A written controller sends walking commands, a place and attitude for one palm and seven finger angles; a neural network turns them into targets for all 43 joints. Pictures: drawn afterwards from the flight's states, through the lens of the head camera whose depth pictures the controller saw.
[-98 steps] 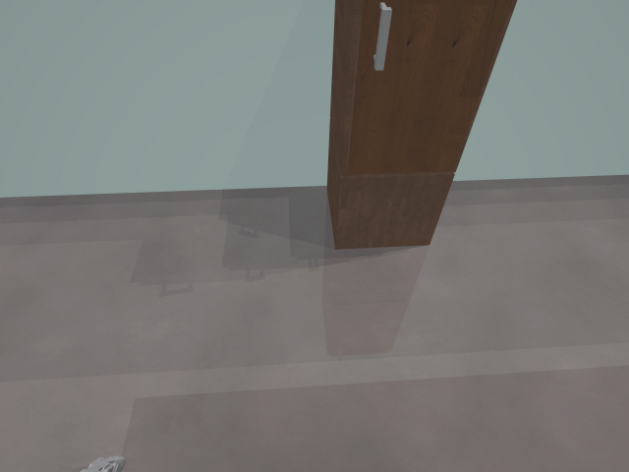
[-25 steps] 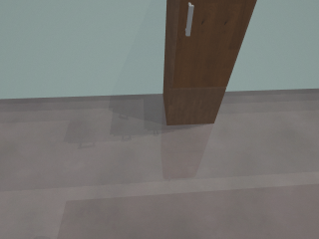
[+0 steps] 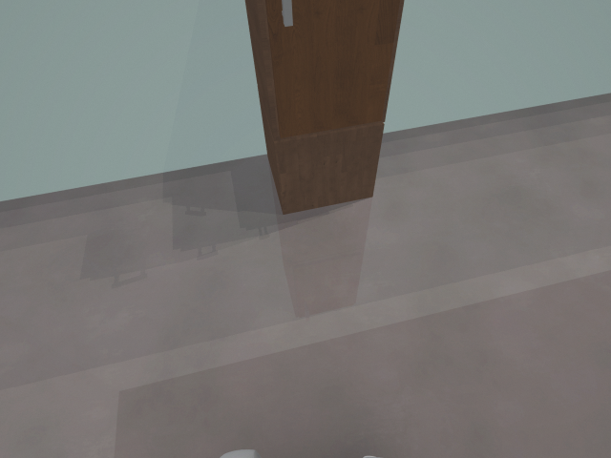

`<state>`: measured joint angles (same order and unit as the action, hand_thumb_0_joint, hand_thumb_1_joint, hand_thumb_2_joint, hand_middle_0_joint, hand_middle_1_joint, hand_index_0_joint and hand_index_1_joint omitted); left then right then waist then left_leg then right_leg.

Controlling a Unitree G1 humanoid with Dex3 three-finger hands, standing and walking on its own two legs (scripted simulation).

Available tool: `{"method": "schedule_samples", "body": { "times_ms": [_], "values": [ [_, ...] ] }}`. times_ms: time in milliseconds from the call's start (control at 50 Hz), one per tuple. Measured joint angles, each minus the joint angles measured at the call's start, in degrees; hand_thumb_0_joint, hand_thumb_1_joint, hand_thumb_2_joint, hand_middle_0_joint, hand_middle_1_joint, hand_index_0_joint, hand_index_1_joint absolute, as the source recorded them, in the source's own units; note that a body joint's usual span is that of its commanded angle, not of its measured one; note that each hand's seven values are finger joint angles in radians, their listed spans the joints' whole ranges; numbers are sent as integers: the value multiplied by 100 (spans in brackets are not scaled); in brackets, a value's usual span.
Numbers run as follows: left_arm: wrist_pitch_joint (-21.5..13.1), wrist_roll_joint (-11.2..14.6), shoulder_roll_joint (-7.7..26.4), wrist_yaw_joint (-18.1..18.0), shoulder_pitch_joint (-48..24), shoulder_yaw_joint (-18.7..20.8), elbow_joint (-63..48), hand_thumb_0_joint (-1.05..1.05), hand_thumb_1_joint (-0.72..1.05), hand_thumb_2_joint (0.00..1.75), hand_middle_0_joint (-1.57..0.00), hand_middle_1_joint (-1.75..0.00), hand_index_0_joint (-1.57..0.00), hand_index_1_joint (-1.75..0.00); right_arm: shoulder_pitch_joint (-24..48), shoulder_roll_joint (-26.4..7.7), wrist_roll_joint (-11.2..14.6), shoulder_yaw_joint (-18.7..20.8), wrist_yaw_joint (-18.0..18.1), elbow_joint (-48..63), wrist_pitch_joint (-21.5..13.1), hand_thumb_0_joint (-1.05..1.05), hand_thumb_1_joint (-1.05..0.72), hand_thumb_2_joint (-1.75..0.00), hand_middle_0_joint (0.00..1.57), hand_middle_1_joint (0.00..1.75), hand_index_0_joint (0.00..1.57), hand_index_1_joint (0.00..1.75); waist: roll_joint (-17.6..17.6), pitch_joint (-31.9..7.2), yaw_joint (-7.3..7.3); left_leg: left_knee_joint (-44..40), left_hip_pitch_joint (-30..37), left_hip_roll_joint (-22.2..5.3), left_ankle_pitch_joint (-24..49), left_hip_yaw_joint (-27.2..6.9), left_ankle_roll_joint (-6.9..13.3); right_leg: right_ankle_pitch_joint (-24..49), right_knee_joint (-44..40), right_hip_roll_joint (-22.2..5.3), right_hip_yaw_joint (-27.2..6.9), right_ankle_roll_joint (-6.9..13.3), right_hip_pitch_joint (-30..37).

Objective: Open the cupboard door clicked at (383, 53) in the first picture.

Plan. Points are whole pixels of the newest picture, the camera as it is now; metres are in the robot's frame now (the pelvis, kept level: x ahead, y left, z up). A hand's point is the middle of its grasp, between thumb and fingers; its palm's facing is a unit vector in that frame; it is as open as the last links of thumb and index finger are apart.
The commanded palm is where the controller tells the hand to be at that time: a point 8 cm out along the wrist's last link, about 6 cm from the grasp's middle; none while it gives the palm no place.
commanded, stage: walk to a spot facing it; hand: left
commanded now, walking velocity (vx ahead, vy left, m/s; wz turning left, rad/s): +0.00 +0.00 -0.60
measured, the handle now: out of the picture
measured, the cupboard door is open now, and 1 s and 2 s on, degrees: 0 0 0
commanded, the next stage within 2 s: turn to face it in 1.78 s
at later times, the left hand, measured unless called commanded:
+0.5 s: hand out of the picture +0.09 +0.26 -0.15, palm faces -0.20 -0.95 -0.24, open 7.4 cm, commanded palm none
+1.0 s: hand (296, 381) +0.25 +0.05 -0.14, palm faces -0.60 -0.77 -0.20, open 7.4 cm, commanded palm none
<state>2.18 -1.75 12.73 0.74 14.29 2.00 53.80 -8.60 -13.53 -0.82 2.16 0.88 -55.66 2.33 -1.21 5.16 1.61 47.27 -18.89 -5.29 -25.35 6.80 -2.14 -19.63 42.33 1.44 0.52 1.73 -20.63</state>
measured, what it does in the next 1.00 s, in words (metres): steps on the spot, turning right: left foot, then right foot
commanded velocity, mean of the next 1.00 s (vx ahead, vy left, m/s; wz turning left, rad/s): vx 0.17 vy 0.00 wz -0.56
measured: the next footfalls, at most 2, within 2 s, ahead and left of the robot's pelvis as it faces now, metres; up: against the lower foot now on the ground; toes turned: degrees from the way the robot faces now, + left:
left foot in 0.42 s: +0.02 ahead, +0.16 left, +0.00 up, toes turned -13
right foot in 0.92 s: +0.00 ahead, -0.14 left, +0.00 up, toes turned -41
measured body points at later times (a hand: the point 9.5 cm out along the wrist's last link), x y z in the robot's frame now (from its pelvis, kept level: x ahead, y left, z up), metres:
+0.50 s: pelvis -0.02 +0.06 +0.02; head +0.01 +0.08 +0.47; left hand +0.11 +0.31 -0.13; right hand +0.02 -0.22 -0.09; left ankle -0.02 +0.16 -0.71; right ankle -0.01 -0.07 -0.67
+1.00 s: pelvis +0.02 -0.02 +0.01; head +0.05 -0.04 +0.46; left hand +0.28 +0.09 -0.12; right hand -0.20 -0.18 -0.13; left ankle +0.00 +0.15 -0.65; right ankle -0.03 -0.12 -0.71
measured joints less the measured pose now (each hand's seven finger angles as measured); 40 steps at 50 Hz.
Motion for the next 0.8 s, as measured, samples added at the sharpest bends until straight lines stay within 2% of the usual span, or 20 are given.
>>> {"method": "schedule_samples", "body": {
  "times_ms": [20, 60, 140, 240, 320, 400, 420, 440, 480, 500, 540, 580, 700, 800],
  "values": [
    [-20, 3, -57, -23, 22, -10, -28, 0, 91, 90, -20, -30, -20, -30, 4, 3, 11, 21, 7, 1, 49, 0, -90, -90, 21, 30, 20, 30, -34, 16, -5, 531, -237, 80, -199, -221, -5, -19, -10, 42, 8, 95, -20],
    [-21, 16, -153, -57, 63, -16, -59, 0, 91, 90, -20, -30, -20, -30, 35, 12, 13, 46, 0, -4, 99, 0, -90, -90, 21, 30, 20, 30, -49, 45, 17, 1320, -604, 217, -120, -501, -13, 97, -266, 116, -52, 193, 22],
    [-23, 36, -229, -73, 132, -9, -63, 0, 90, 90, -20, -30, -20, -30, 67, 38, -4, 60, -6, 63, 58, 0, -90, -90, 21, 30, 20, 30, 49, 12, 17, 1608, -872, 291, 290, -631, -103, 569, -951, 200, -282, 197, 141],
    [-38, 31, -183, -69, 148, 53, -77, 0, 90, 90, -21, -30, -20, -30, 123, 15, 7, 83, 39, 144, 36, 0, -90, -90, 20, 30, 20, 30, 163, -105, 38, 1066, -706, 332, 294, -710, -160, 906, -1388, 281, -608, 143, 162],
    [0, 1, -60, -79, 89, 125, -107, 0, 90, 90, -21, -30, -20, -30, 195, 3, 40, 86, 71, 222, 9, 0, -90, -90, 20, 30, 20, 30, 242, -196, 88, 323, -386, 391, 128, -739, -121, 1042, -1474, 363, -870, 53, 90],
    [80, -5, 125, -78, -16, 189, -142, 0, 90, 90, -21, -30, -20, -30, 213, 28, 88, 48, 96, 368, -102, 0, -90, -90, 20, 30, 20, 30, 348, -292, 93, -1038, 170, 515, 321, -731, 5, 1117, -1393, 452, -1150, -118, -91],
    [106, 10, 172, -75, -26, 206, -165, 0, 90, 90, -20, -30, -20, -30, 169, 23, 91, 26, 103, 427, -161, 0, -90, -90, 20, 30, 20, 30, 343, -339, 56, -1524, 365, 505, 511, -727, 96, 1090, -1281, 501, -1187, -175, -181],
    [138, 30, 239, -63, -78, 238, -162, 0, 90, 90, -20, -30, -20, -30, 142, 58, 71, 14, 111, 447, -209, 0, -90, -90, 20, 30, 20, 30, 410, -331, 23, -1626, 399, 532, 711, -668, 228, 743, -983, 504, -1211, -196, -311],
    [190, 5, 339, -31, -147, 313, -151, 0, 91, 90, -20, -30, -20, -30, 50, 119, 36, -41, 93, 478, -206, 0, -90, -90, 20, 30, 20, 30, 477, -320, 10, -1581, 455, 490, 722, -506, 325, -109, 161, 463, -919, -322, -680],
    [201, -17, 383, -2, -170, 352, -151, 0, 91, 90, -20, -30, -20, -30, -8, 148, 14, -65, 93, 478, -197, 0, -90, -90, 20, 30, 20, 30, 485, -318, -1, -1629, 523, 447, 714, -436, 337, -253, 811, 422, -754, -385, -856],
    [196, -42, 453, 61, -191, 407, -175, 0, 91, 90, -20, -30, -20, -30, -134, 193, -26, -106, 92, 455, -195, 0, -90, -90, 21, 30, 20, 30, 489, -313, -2, -1787, 683, 371, 745, -298, 342, -230, 1817, 265, -483, -477, -1069],
    [188, -48, 473, 119, -167, 418, -185, 0, 91, 90, -20, -30, -20, -30, -273, 214, -43, -129, 84, 413, -225, 0, -90, -90, 21, 30, 20, 30, 449, -343, 5, -1933, 829, 286, 776, -138, 352, -135, 2232, 73, -279, -529, -1091],
    [230, -62, 364, 251, -199, 359, -86, 0, 91, 90, -20, -30, -19, -30, -801, 243, -61, -107, 50, 235, -416, 0, -90, -90, 21, 30, 20, 30, 305, -407, -140, -2261, 1205, 72, 767, 369, 323, -15, 1712, -438, 56, -575, -792],
    [221, -61, 194, 305, -493, 294, -76, 0, 91, 90, -20, -30, -19, -30, -1231, 174, -96, -43, 23, -54, -440, 0, -90, -90, 21, 30, 20, 30, 214, -320, -353, -2317, 1412, -114, 629, 786, 175, -30, 785, -645, 264, -503, -605]
  ]
}}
